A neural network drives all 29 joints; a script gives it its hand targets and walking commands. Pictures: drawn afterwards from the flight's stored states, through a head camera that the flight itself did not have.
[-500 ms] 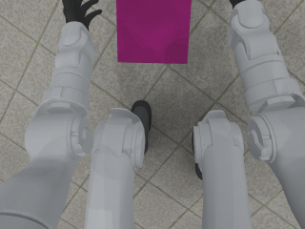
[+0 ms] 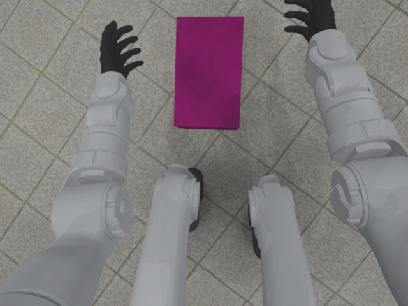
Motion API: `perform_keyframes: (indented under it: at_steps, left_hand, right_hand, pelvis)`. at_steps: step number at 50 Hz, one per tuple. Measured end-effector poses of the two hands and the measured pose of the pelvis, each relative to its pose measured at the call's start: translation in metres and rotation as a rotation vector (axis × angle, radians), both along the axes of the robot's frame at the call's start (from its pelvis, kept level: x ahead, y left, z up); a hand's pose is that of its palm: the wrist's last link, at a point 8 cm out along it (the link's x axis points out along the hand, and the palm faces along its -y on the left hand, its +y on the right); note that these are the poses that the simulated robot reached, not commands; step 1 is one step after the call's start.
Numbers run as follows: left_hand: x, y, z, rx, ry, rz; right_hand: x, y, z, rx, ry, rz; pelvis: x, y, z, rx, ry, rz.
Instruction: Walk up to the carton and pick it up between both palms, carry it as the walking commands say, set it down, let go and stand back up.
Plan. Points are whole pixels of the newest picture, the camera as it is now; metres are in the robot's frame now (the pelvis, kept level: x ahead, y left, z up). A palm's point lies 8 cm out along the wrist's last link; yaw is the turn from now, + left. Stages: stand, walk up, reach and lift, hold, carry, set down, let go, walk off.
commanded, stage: set down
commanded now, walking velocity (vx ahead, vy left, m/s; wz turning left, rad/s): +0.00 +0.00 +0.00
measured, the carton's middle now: (209, 80) +0.54 +0.06 -0.41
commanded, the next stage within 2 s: let go in 0.72 s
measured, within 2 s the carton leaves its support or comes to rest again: neither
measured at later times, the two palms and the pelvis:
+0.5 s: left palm (46, 45) +0.47 +0.22 +0.02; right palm out of the picture +0.53 -0.14 +0.04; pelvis +0.03 +0.01 +0.12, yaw -1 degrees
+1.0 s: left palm (10, 99) +0.40 +0.22 +0.08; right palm out of the picture +0.45 -0.17 +0.09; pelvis +0.07 +0.01 +0.20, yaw -2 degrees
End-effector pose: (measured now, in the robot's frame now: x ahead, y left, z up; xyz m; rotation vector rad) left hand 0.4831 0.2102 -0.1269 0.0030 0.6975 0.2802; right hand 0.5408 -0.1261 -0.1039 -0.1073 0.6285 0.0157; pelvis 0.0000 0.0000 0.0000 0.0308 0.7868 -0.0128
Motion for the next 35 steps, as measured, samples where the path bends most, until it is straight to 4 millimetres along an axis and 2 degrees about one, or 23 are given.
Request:
perform_keyframes:
  at_steps: [6, 11, 24, 30, 35]
  left_hand:
    - [-0.003, 0.006, 0.034, -0.001, 0.002, -0.006]
    - [-0.010, 0.011, 0.064, -0.001, 0.003, -0.010]
    - [-0.009, 0.015, 0.146, -0.030, -0.064, -0.007]
    - [-0.009, 0.007, 0.174, -0.028, -0.048, -0.027]
    - [-0.006, 0.004, 0.190, -0.015, -0.044, -0.034]
  right_hand:
    - [-0.007, -0.013, 0.022, -0.005, 0.035, -0.017]
    - [-0.010, -0.021, 0.054, -0.003, 0.024, -0.022]
    - [-0.009, -0.016, 0.140, -0.017, -0.006, 0.013]
    - [-0.006, -0.014, 0.176, -0.009, -0.014, 0.028]
    - [-0.002, -0.019, 0.196, -0.022, -0.032, 0.018]
  pelvis:
    - [0.013, 0.000, 0.033, 0.002, 0.048, -0.003]
    - [0.019, 0.000, 0.060, 0.003, 0.053, -0.009]
    - [0.027, 0.005, 0.118, -0.009, 0.012, -0.013]
    - [0.033, 0.009, 0.147, -0.016, -0.004, -0.014]
    - [0.040, 0.010, 0.164, -0.020, -0.006, -0.017]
